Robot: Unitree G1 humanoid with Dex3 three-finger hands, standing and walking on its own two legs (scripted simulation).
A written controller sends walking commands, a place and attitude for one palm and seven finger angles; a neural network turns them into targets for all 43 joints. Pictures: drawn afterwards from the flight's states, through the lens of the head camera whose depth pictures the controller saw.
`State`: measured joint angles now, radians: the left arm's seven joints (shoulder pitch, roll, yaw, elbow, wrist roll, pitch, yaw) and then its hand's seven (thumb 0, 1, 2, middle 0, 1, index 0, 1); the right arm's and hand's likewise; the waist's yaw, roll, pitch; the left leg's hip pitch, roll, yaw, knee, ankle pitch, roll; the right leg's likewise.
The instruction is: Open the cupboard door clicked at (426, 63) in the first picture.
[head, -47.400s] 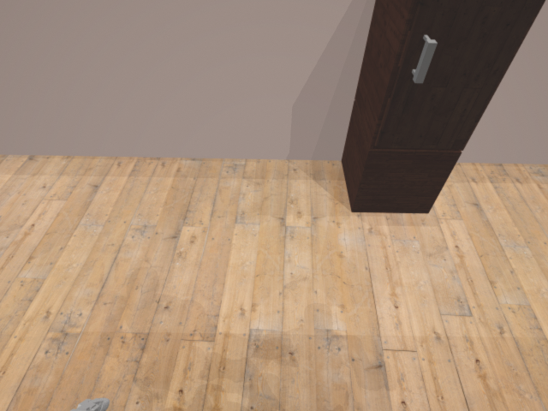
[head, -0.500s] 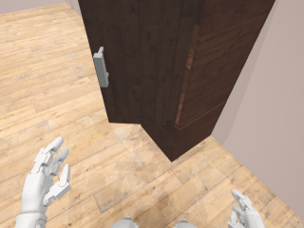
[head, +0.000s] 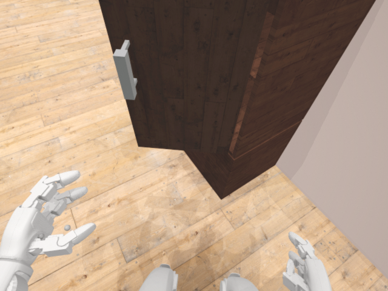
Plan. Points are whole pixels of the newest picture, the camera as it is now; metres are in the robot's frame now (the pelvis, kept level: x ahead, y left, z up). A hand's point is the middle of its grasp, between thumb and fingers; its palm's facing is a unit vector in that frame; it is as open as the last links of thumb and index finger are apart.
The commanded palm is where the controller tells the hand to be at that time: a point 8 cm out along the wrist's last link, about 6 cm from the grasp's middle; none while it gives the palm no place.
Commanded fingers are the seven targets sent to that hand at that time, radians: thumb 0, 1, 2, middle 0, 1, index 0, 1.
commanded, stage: raise the hand with hooked fingers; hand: left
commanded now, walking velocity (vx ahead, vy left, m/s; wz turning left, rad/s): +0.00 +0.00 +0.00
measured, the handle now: (128, 70) +0.58 +0.21 +0.10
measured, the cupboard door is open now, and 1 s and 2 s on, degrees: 52 52 52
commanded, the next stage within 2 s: move the hooked fingers beside the handle in 1.34 s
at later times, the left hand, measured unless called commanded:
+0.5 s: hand (54, 192) +0.26 +0.27 +0.09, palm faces +0.02 -1.00 -0.04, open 13.5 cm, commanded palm +0.24 +0.32 +0.10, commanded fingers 0.00 -0.50 0.30 -0.30 -1.20 -0.30 -1.20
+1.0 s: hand (49, 159) +0.30 +0.28 +0.13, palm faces +0.00 -1.00 -0.02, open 14.0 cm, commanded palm +0.27 +0.32 +0.13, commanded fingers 0.00 -0.50 0.30 -0.30 -1.20 -0.30 -1.20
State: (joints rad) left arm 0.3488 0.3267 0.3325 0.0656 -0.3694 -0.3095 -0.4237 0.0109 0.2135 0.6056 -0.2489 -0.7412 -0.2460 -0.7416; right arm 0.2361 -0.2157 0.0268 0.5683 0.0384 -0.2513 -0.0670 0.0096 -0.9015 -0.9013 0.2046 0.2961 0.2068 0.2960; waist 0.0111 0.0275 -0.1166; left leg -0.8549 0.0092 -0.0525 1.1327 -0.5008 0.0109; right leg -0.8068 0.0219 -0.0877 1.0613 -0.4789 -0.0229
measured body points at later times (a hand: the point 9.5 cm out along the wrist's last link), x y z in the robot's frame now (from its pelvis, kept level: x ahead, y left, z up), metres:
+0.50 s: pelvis +0.01 +0.01 +0.02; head +0.05 +0.02 +0.47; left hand +0.25 +0.32 +0.09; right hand +0.19 -0.23 -0.04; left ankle +0.03 +0.11 -0.66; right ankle +0.03 -0.11 -0.66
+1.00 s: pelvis +0.01 +0.01 +0.04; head +0.04 +0.01 +0.49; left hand +0.30 +0.33 +0.13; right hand +0.16 -0.25 -0.03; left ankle +0.03 +0.11 -0.66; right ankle +0.03 -0.11 -0.66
